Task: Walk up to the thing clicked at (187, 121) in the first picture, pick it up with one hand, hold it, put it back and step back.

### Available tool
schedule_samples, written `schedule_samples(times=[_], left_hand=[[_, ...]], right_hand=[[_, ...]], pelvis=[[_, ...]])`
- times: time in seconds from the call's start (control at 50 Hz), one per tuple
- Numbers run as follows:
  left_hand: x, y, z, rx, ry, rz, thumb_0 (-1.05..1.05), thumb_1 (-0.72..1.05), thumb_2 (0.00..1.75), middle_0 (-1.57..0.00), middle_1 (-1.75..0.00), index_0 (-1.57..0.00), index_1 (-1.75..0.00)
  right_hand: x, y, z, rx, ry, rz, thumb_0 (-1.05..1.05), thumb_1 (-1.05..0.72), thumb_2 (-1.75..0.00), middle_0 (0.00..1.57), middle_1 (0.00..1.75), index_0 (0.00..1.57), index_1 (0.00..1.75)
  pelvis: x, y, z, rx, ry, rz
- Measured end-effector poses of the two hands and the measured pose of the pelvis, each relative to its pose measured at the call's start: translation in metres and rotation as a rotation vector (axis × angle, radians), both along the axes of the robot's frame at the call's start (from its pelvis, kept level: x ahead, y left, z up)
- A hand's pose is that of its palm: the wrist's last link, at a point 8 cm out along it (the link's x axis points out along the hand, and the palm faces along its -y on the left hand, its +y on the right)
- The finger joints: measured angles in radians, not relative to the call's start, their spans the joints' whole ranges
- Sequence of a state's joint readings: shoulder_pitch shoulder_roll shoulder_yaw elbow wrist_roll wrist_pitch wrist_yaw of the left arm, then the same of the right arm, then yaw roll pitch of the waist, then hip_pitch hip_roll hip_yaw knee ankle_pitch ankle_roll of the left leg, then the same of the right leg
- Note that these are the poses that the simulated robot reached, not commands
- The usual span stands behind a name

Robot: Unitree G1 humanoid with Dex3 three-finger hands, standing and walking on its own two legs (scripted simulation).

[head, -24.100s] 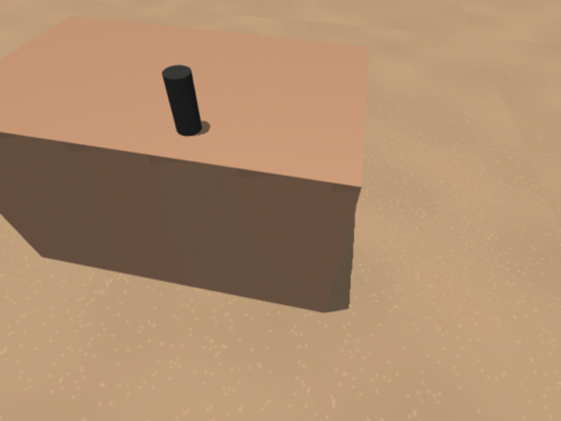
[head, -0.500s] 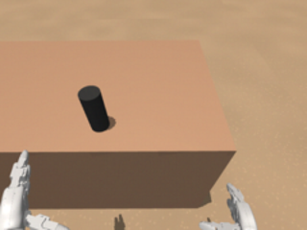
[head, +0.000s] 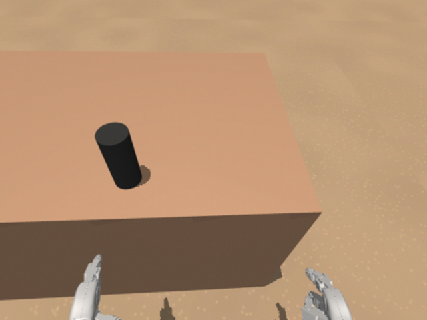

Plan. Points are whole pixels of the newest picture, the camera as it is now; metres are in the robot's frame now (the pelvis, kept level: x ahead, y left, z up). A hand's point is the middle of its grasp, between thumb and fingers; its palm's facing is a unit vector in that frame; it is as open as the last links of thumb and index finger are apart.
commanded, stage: home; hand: left
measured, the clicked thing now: (121, 158) +0.45 +0.21 +0.01
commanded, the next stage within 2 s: none
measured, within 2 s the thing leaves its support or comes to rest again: neither
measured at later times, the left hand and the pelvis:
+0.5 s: hand out of the picture +0.10 +0.25 -0.13, palm faces -0.03 -0.92 -0.39, open 17.5 cm; pelvis +0.00 +0.00 +0.00, yaw +1 degrees
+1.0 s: hand out of the picture +0.01 +0.26 -0.15, palm faces -0.03 -0.93 -0.36, open 17.6 cm; pelvis -0.02 +0.00 +0.01, yaw +1 degrees
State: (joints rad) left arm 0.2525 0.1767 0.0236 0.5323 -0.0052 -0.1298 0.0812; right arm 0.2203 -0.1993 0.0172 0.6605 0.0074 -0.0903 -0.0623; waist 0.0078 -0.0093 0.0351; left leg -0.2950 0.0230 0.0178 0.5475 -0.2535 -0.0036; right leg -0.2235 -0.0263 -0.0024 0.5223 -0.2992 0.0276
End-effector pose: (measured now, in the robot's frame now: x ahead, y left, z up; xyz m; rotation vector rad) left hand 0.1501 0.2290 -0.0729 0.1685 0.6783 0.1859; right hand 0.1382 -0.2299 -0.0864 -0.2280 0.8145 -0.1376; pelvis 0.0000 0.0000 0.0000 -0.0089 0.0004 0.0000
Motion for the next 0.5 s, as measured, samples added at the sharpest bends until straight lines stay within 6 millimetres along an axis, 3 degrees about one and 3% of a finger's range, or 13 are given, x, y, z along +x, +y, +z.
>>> schedule_samples(times=[0.28, 0.38, 0.5], left_hand=[[0.003, 0.0, -0.007, 0.041, 0.08, -0.054, -0.01, -0.55, 0.05, -0.06, -0.05, -0.05, -0.05], [-0.019, 0.027, -0.019, 0.109, 0.233, -0.092, -0.01, -0.55, 0.05, -0.06, -0.05, -0.06, -0.05], [-0.06, 0.063, -0.022, 0.166, 0.375, -0.035, -0.01, -0.55, 0.04, -0.06, -0.05, -0.06, -0.04]], right_hand=[[-0.009, -0.008, -0.012, 0.0, 0.09, 0.012, 0.01, -0.9, -0.91, 0.2, 0.3, 0.2, 0.31], [-0.016, -0.031, -0.017, -0.027, 0.145, 0.011, 0.01, -0.9, -0.91, 0.2, 0.3, 0.2, 0.31], [-0.042, -0.057, -0.02, -0.068, 0.243, -0.017, 0.01, -0.9, -0.91, 0.2, 0.3, 0.2, 0.31]], pelvis=[[0.004, 0.0, 0.001, 0.003, 0.007, -0.004], [0.004, -0.001, -0.001, 0.006, -0.013, 0.002], [-0.001, -0.002, 0.002, 0.008, -0.035, 0.01]])
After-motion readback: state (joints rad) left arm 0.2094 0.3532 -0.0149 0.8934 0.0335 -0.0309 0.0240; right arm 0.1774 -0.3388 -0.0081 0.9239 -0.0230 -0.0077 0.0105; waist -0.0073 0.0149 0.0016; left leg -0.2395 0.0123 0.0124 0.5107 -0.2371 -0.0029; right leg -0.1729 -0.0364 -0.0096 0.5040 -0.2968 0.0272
